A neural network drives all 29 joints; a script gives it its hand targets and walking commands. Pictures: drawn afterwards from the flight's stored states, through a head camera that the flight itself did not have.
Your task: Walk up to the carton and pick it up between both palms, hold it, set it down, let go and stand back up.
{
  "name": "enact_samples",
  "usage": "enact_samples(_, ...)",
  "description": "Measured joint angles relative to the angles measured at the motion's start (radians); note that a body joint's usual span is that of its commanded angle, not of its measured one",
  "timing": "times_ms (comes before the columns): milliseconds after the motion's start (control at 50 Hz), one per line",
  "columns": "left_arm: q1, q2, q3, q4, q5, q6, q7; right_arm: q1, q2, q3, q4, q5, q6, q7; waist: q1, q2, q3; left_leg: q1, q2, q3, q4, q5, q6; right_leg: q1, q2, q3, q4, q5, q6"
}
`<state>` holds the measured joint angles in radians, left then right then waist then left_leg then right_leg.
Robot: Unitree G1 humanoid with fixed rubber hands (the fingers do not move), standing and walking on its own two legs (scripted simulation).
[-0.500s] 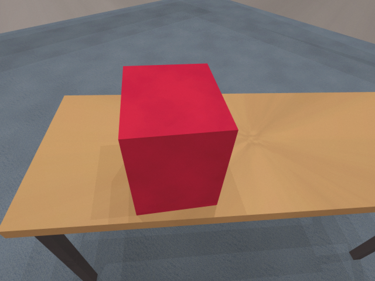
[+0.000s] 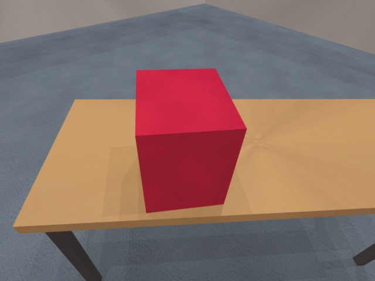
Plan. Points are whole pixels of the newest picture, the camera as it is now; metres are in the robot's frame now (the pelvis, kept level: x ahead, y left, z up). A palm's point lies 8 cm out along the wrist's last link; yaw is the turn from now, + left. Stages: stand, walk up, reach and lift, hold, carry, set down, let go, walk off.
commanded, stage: stand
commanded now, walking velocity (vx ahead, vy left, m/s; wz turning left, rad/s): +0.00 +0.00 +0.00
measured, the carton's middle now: (181, 139) +0.48 +0.01 +0.05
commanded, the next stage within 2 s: none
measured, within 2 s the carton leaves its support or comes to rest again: neither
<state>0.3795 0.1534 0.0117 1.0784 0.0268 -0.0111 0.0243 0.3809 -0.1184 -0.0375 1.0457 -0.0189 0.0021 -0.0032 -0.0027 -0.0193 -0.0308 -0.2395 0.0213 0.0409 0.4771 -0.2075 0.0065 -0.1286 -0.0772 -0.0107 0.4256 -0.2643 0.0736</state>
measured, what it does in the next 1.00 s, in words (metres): stands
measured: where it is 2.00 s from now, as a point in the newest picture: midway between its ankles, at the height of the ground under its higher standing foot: outside the picture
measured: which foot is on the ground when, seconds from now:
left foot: down 0.00-1.00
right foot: down 0.00-1.00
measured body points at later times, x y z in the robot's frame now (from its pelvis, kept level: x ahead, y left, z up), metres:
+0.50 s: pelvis -0.02 -0.01 +0.00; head -0.04 +0.00 +0.45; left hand -0.08 +0.19 -0.17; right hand -0.05 -0.21 -0.16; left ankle +0.03 +0.11 -0.74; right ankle -0.02 -0.17 -0.74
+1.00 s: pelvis -0.02 -0.02 +0.00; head -0.03 -0.01 +0.45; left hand -0.08 +0.17 -0.17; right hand -0.05 -0.22 -0.16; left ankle +0.03 +0.11 -0.74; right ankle -0.02 -0.17 -0.74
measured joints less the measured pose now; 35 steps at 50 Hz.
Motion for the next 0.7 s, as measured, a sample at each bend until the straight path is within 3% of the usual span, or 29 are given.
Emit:
enact_samples(300,0.025,-0.046,-0.004,0.071,-0.004,0.004,0.011,0.001,0.021,0.003,0.051,0.001,0.009,-0.012,-0.004,0.008,0.012,-0.019,-0.010,-0.006,-0.012,0.029,0.004,-0.027,-0.009,-0.005,0.015,0.012,0.003)
enact_samples(700,0.027,-0.068,0.003,0.069,-0.008,0.008,0.012,-0.017,0.019,0.015,0.066,-0.001,0.015,-0.020,-0.006,0.022,0.017,-0.048,0.009,-0.033,-0.001,0.046,-0.019,-0.054,0.013,-0.027,0.037,0.014,-0.019)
